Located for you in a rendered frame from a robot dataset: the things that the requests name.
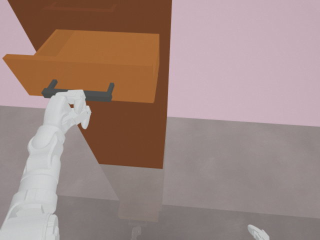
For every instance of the drawer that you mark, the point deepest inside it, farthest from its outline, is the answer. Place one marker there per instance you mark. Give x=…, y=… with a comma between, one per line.
x=90, y=61

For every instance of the robot left upper arm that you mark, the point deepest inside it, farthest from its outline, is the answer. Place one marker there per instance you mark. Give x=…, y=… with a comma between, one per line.
x=42, y=226

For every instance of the handle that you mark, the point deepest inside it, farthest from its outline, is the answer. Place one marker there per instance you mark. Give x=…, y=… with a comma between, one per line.
x=99, y=96
x=79, y=13

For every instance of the robot right hand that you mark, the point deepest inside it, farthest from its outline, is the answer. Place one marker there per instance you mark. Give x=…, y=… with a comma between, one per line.
x=257, y=233

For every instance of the robot left hand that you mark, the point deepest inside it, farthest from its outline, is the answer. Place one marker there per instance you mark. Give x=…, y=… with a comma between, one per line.
x=59, y=113

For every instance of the left robot forearm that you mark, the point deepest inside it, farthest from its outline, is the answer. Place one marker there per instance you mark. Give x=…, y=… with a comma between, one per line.
x=38, y=185

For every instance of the cabinet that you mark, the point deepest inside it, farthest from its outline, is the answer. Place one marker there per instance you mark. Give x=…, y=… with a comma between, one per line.
x=121, y=133

